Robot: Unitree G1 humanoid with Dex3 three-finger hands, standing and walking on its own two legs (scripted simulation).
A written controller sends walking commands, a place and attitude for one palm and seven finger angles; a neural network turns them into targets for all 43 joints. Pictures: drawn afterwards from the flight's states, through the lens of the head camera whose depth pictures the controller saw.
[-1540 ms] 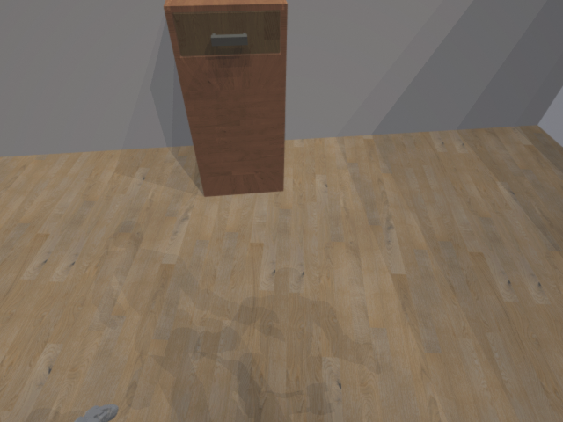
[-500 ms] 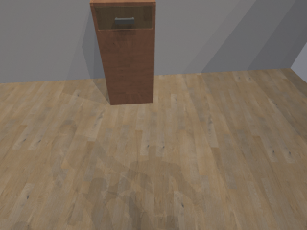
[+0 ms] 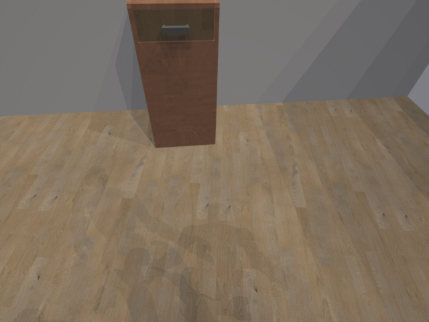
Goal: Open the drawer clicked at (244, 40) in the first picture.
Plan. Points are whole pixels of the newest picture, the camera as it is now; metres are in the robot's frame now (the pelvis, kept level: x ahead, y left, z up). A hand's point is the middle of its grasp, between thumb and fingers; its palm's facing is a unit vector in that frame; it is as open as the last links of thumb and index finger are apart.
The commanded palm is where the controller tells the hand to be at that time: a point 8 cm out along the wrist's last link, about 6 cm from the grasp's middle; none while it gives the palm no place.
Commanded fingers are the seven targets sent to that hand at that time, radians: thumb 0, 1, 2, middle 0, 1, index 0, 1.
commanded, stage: walk to a spot facing it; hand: left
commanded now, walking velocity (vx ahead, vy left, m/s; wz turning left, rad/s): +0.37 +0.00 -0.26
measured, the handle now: (175, 28) +1.30 +0.26 +0.01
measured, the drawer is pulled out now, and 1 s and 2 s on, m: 0.00 0.00 0.00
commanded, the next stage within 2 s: turn to face it in 1.16 s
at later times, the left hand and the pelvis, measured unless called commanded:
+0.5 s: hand out of the picture +0.14 +0.17 -0.19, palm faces -0.14 -0.98 -0.14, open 7.4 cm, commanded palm none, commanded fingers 0.00 0.90 0.90 -0.20 -0.30 -0.20 -0.30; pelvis +0.11 +0.00 -0.01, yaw -7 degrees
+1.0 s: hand (178, 252) +0.33 +0.12 -0.20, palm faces -0.05 -0.99 -0.09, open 7.4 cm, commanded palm none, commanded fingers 0.00 0.90 0.90 -0.20 -0.30 -0.20 -0.30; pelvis +0.34 -0.04 -0.02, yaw -7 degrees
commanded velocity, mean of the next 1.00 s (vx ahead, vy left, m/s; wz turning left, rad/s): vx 0.37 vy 0.00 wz -0.13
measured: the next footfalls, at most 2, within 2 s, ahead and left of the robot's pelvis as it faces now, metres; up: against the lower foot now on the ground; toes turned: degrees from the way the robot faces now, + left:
right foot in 0.60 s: +0.27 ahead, -0.16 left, +0.00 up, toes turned -16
left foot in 1.02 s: +0.48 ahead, +0.06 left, +0.00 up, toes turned +2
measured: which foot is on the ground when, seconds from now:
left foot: down 0.00-0.62, up 0.64-1.00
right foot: down 0.00-0.32, up 0.34-0.58, down 0.60-1.00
